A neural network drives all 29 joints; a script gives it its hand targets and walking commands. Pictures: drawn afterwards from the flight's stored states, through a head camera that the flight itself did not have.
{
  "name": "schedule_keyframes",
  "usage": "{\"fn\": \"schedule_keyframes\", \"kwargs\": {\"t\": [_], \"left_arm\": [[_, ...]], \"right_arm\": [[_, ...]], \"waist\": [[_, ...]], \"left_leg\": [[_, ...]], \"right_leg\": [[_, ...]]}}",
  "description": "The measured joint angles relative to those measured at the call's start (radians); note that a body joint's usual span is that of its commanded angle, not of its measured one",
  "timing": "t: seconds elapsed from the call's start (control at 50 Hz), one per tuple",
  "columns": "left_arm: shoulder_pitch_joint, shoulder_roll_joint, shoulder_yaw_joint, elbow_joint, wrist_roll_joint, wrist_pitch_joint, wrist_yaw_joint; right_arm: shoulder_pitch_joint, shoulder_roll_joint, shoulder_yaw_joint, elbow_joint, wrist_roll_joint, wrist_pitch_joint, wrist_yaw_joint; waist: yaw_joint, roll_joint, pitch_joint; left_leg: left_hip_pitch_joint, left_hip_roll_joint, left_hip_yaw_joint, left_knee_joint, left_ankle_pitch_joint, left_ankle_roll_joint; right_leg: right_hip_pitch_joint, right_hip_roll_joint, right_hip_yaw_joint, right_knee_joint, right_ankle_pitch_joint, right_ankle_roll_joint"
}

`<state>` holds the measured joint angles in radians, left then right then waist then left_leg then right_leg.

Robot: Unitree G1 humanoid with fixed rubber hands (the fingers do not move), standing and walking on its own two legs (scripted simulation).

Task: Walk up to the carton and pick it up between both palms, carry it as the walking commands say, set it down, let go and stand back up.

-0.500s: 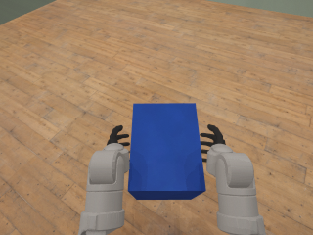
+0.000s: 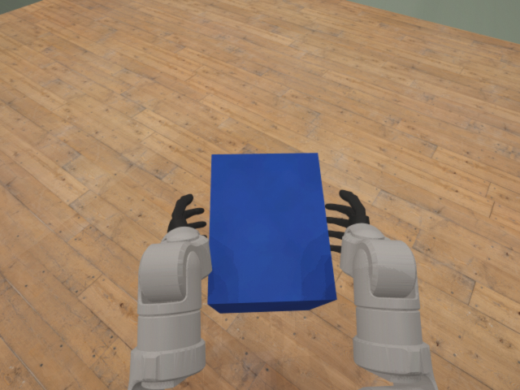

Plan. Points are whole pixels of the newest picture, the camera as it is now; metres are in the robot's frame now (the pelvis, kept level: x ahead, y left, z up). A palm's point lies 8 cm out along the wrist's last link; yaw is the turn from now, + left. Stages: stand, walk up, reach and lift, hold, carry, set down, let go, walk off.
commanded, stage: carry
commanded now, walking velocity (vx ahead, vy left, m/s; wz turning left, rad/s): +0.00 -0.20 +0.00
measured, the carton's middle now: (264, 239) +0.38 +0.03 -0.02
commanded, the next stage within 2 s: none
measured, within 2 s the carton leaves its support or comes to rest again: neither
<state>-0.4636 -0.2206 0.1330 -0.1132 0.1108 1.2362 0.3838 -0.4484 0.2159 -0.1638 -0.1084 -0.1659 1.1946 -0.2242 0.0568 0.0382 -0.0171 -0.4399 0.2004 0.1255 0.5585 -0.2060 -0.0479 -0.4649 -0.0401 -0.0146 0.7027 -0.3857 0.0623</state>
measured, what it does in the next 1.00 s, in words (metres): steps to the right: right foot, then left foot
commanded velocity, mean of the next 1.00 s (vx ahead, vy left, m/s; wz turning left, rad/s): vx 0.00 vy -0.20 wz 0.00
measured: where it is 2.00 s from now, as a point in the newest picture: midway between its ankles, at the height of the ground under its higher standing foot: outside the picture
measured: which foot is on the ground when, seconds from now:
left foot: down 0.00-0.06, up 0.08-0.32, down 0.34-0.70, up 0.72-0.98, down 1.00-1.00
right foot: up 0.00-0.02, down 0.04-0.36, up 0.38-0.68, down 0.70-1.00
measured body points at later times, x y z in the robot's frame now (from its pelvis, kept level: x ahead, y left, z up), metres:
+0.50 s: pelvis -0.06 -0.11 +0.00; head -0.03 -0.09 +0.45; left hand +0.25 +0.04 +0.06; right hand +0.27 -0.21 +0.07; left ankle -0.05 -0.01 -0.73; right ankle -0.05 -0.24 -0.67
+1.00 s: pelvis -0.12 -0.25 -0.01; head -0.07 -0.24 +0.44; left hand +0.22 -0.13 +0.05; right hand +0.21 -0.38 +0.06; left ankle -0.13 -0.17 -0.73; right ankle -0.06 -0.33 -0.73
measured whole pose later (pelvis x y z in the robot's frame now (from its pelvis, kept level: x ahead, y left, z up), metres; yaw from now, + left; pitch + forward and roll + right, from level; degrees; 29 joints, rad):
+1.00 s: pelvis -0.12 -0.25 -0.01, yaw +2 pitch +6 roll -2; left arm -0.47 -0.22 0.15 -0.05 0.21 1.21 0.23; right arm -0.45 0.22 -0.15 -0.13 -0.07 1.24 -0.38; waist -0.05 0.02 -0.01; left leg -0.41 0.06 0.15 0.68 -0.38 -0.04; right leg -0.46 0.03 -0.14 0.57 -0.21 -0.08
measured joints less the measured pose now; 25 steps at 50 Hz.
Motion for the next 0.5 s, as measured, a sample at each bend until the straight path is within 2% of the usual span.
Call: {"fn": "schedule_keyframes", "kwargs": {"t": [0.04, 0.06, 0.08, 0.12, 0.14, 0.18, 0.22, 0.28, 0.34, 0.36, 0.38, 0.4, 0.44, 0.5], "left_arm": [[0.001, 0.000, 0.005, 0.012, 0.011, -0.005, -0.026], [0.005, 0.001, 0.005, 0.024, 0.015, -0.011, -0.038], [0.010, 0.002, -0.003, 0.043, 0.017, -0.020, -0.050], [0.010, 0.002, -0.017, 0.096, 0.020, -0.022, -0.059], [0.008, 0.002, -0.018, 0.111, 0.021, -0.018, -0.061], [0.001, -0.001, -0.009, 0.122, 0.039, -0.012, -0.082], [-0.007, -0.004, 0.008, 0.116, 0.066, -0.017, -0.117], [-0.011, -0.006, 0.019, 0.090, 0.090, -0.030, -0.149], [-0.003, -0.003, 0.014, 0.063, 0.102, -0.032, -0.152], [0.005, 0.001, 0.014, 0.057, 0.104, -0.032, -0.150], [0.019, 0.007, 0.014, 0.051, 0.101, -0.029, -0.144], [0.037, 0.014, 0.011, 0.044, 0.089, -0.022, -0.133], [0.059, 0.023, 0.004, 0.035, 0.064, -0.003, -0.101], [0.051, 0.021, -0.002, 0.032, 0.018, 0.020, -0.029]], "right_arm": [[0.000, 0.000, 0.007, -0.006, -0.004, 0.012, -0.013], [0.002, -0.002, 0.010, -0.005, -0.005, 0.015, -0.020], [0.011, -0.006, 0.009, -0.005, -0.003, 0.017, -0.026], [0.044, -0.019, 0.007, -0.002, 0.016, 0.026, -0.041], [0.057, -0.024, 0.012, -0.002, 0.031, 0.033, -0.055], [0.062, -0.026, 0.024, -0.008, 0.064, 0.044, -0.100], [0.048, -0.021, 0.026, -0.019, 0.086, 0.049, -0.138], [0.017, -0.008, 0.013, -0.032, 0.099, 0.045, -0.163], [-0.002, -0.001, 0.004, -0.022, 0.090, 0.032, -0.144], [-0.002, 0.000, 0.009, -0.007, 0.083, 0.023, -0.128], [-0.001, 0.000, 0.017, 0.013, 0.074, 0.016, -0.110], [-0.003, 0.001, 0.023, 0.036, 0.066, 0.015, -0.097], [-0.007, 0.002, 0.026, 0.074, 0.055, 0.016, -0.078], [0.002, -0.001, 0.022, 0.085, 0.037, 0.012, -0.046]], "waist": [[-0.008, 0.010, -0.008], [-0.014, 0.029, -0.008], [-0.028, 0.056, -0.003], [-0.056, 0.049, -0.002], [-0.068, 0.036, 0.003], [-0.091, 0.015, 0.017], [-0.109, 0.007, 0.027], [-0.119, 0.001, 0.027], [-0.107, -0.020, 0.007], [-0.100, -0.050, 0.003], [-0.087, -0.082, 0.000], [-0.074, -0.081, -0.005], [-0.048, -0.057, -0.009], [-0.013, -0.038, -0.012]], "left_leg": [[-0.023, 0.014, -0.005, 0.033, -0.006, -0.024], [-0.039, 0.029, -0.016, 0.065, -0.022, -0.031], [-0.057, 0.037, -0.037, 0.110, -0.089, -0.029], [-0.099, -0.007, -0.049, 0.254, -0.268, -0.030], [-0.114, -0.031, -0.046, 0.327, -0.312, -0.030], [-0.133, -0.067, -0.031, 0.435, -0.337, -0.033], [-0.137, -0.088, -0.015, 0.469, -0.325, -0.036], [-0.095, -0.109, 0.009, 0.388, -0.292, -0.028], [0.019, -0.132, 0.029, 0.153, -0.188, 0.002], [0.043, -0.145, 0.038, 0.094, -0.144, 0.047], [0.055, -0.154, 0.048, 0.071, -0.123, 0.075], [0.055, -0.142, 0.047, 0.065, -0.115, 0.088], [0.062, -0.110, 0.041, 0.044, -0.101, 0.089], [0.071, -0.079, 0.029, -0.014, -0.057, 0.065]], "right_leg": [[0.077, 0.000, -0.029, -0.159, 0.068, -0.012], [0.090, 0.014, -0.038, -0.201, 0.153, -0.019], [0.087, 0.028, -0.050, -0.192, 0.180, -0.028], [0.071, 0.016, -0.058, -0.160, 0.162, -0.048], [0.069, 0.009, -0.058, -0.155, 0.154, -0.057], [0.065, 0.007, -0.059, -0.157, 0.156, -0.071], [0.053, 0.019, -0.068, -0.156, 0.167, -0.086], [0.027, 0.044, -0.090, -0.141, 0.172, -0.106], [-0.001, 0.067, -0.111, -0.113, 0.167, -0.122], [-0.008, 0.060, -0.109, -0.101, 0.164, -0.124], [-0.014, 0.053, -0.100, -0.082, 0.136, -0.120], [-0.030, 0.062, -0.099, -0.029, 0.065, -0.107], [-0.074, 0.077, -0.078, 0.124, -0.008, -0.085], [-0.112, 0.061, -0.027, 0.256, 0.019, -0.048]]}}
